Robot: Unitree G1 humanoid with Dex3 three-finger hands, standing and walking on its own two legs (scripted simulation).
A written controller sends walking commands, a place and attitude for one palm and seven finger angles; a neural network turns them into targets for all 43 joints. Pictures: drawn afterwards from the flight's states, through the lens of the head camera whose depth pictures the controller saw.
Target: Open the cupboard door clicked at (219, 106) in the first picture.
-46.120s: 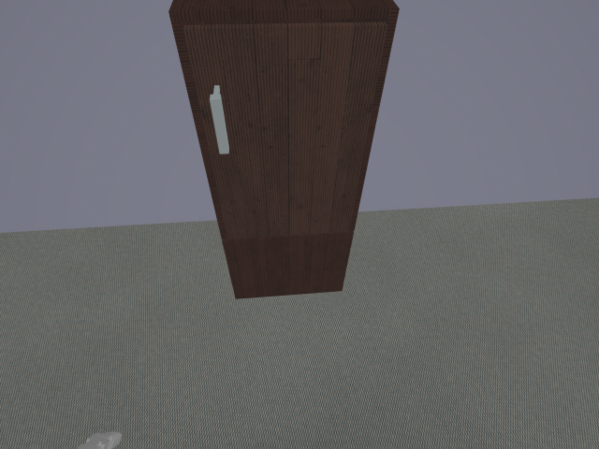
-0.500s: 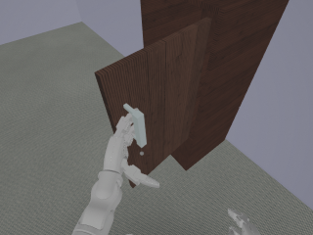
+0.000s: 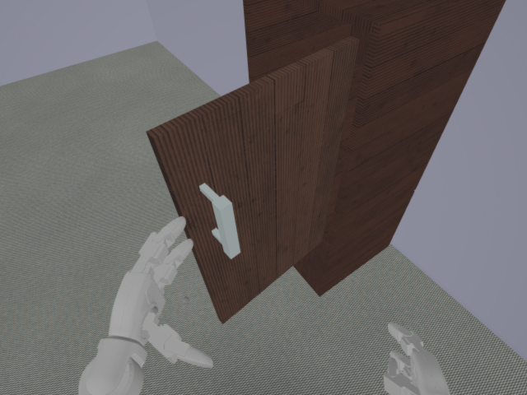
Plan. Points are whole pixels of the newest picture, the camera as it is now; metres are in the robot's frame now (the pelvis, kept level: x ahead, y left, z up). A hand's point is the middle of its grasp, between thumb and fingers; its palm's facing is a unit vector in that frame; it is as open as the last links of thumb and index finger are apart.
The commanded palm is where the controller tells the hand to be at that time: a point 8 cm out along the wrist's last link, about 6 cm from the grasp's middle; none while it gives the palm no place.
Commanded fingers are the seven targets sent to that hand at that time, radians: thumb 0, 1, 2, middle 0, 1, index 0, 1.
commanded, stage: slide the hand sideways off the handle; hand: left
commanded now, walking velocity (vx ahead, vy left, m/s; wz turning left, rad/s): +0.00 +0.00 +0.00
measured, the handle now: (219, 221) +0.36 +0.09 +0.08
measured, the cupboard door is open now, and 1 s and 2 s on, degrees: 96 96 96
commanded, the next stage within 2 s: draw the hand back to the body in 0.14 s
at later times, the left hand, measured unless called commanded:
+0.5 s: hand (142, 307) +0.21 +0.16 +0.10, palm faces -0.08 -1.00 -0.05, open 16.3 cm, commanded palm +0.19 +0.22 +0.11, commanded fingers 0.00 -0.50 0.30 -0.15 -0.30 -0.15 -0.30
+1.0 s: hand (63, 302) +0.20 +0.24 +0.14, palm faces +0.24 -0.92 -0.30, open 14.3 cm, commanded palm +0.16 +0.29 +0.16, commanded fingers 0.00 0.17 0.58 -0.17 -0.30 -0.17 -0.30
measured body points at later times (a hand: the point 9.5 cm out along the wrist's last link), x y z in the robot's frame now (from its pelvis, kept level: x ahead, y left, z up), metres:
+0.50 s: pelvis -0.01 +0.02 +0.00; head +0.00 +0.00 +0.45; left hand +0.21 +0.22 +0.11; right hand +0.16 -0.21 -0.08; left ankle +0.02 +0.15 -0.70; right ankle -0.05 -0.08 -0.70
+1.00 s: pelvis +0.00 +0.04 +0.03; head -0.01 +0.02 +0.48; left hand +0.18 +0.29 +0.15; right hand +0.18 -0.18 -0.05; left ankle +0.02 +0.15 -0.70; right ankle -0.05 -0.08 -0.70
